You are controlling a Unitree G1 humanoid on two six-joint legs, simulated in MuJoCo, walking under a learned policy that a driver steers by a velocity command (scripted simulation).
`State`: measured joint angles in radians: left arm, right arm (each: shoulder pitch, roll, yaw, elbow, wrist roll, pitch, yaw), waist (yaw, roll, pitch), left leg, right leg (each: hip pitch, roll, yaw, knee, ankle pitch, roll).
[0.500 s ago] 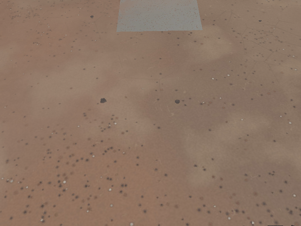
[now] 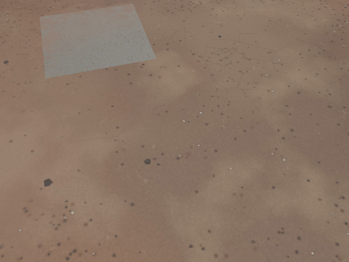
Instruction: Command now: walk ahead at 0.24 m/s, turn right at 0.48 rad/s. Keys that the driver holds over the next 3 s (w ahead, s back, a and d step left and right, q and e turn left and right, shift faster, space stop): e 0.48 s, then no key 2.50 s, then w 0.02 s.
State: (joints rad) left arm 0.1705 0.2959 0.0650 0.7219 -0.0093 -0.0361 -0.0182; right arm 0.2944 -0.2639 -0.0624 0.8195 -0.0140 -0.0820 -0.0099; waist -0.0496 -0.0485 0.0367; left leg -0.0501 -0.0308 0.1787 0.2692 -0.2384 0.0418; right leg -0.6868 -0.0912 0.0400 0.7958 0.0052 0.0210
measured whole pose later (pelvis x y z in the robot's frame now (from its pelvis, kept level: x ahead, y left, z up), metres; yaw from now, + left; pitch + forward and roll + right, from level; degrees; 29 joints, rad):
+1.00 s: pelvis +0.14 +0.01 -0.01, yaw -23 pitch +0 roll +0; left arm 0.21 0.24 0.05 0.70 0.01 0.04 0.02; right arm 0.18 -0.23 -0.02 0.77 -0.02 -0.02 0.00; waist -0.02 0.01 0.03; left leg -0.27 0.01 -0.02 0.52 -0.24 -0.02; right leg -0.20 0.00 0.07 0.50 -0.30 0.02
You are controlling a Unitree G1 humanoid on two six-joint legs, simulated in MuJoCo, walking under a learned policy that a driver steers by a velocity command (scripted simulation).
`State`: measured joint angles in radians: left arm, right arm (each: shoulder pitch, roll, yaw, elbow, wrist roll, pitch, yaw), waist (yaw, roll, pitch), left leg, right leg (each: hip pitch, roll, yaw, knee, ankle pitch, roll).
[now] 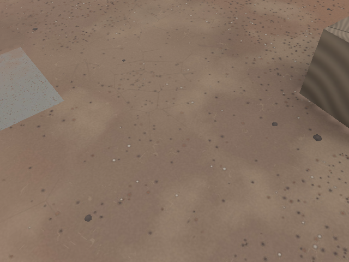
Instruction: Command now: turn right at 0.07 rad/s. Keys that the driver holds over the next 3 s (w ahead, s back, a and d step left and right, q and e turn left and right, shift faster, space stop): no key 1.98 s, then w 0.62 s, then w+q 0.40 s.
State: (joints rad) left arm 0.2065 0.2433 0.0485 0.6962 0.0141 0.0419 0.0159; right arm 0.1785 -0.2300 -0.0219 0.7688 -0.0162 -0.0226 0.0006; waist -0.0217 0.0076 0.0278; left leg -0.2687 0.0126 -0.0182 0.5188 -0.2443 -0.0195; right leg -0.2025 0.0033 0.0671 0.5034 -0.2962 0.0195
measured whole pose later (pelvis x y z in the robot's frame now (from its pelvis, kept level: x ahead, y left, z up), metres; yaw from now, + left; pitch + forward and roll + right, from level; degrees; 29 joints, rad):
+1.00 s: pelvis +0.00 -0.01 +0.00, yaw +0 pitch -2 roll +0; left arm 0.28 0.19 0.02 1.01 0.00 -0.01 0.04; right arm 0.22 -0.20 -0.04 1.08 0.00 0.01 -0.05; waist -0.01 0.00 0.04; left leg -0.24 0.02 -0.03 0.51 -0.25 -0.03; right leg -0.17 0.01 0.06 0.50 -0.30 0.01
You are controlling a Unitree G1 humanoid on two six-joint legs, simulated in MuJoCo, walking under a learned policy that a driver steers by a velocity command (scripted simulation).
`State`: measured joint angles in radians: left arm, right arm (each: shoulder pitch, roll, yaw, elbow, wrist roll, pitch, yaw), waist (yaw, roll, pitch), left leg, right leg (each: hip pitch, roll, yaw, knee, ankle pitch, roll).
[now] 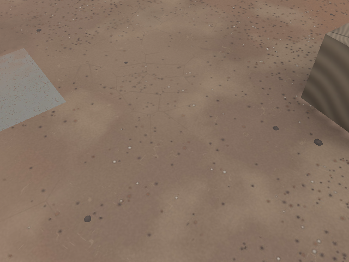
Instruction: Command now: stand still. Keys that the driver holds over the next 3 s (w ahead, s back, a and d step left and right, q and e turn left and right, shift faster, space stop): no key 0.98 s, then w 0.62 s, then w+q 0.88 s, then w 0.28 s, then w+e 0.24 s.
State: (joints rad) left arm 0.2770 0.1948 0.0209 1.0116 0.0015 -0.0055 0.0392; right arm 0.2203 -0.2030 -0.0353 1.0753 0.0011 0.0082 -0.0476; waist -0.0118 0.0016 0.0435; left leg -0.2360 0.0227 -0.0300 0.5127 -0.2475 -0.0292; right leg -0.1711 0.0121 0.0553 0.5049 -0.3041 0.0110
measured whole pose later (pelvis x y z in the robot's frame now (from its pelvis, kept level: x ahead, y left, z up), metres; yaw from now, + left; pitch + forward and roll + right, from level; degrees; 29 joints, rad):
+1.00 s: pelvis +0.00 +0.01 +0.00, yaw +0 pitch -1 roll +0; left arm 0.34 0.16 0.00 1.10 0.00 -0.01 0.04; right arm 0.29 -0.17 -0.01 1.10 0.00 0.00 -0.05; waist 0.00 0.00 0.04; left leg -0.25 0.01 -0.03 0.52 -0.25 -0.02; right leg -0.18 0.00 0.05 0.51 -0.31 0.02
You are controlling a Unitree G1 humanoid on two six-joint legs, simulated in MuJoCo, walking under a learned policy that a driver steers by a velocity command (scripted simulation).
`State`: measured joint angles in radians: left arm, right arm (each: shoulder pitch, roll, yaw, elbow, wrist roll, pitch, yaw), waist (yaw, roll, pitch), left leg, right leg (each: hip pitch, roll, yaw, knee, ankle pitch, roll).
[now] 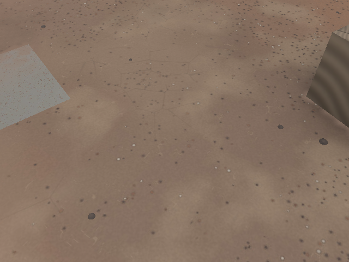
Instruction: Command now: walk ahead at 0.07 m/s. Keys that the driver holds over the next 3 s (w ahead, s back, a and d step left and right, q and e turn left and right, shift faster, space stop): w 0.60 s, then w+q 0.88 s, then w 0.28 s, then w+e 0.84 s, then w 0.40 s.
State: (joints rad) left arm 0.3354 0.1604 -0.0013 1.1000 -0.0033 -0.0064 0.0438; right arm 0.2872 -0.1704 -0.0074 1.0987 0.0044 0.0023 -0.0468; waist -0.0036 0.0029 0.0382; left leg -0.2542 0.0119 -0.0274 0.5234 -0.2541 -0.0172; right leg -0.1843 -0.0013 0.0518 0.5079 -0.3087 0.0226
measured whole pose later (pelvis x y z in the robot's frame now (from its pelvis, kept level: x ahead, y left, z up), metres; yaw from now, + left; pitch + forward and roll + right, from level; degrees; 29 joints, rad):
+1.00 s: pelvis +0.37 -0.01 +0.01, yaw +8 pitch +0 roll +1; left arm 0.14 0.27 0.04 0.79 0.02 -0.12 0.03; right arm 0.34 -0.24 -0.04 0.89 0.00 -0.08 0.02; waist -0.04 -0.03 0.02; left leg -0.20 -0.16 -0.06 0.31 -0.11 0.13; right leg -0.66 -0.11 0.11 1.00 -0.17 0.01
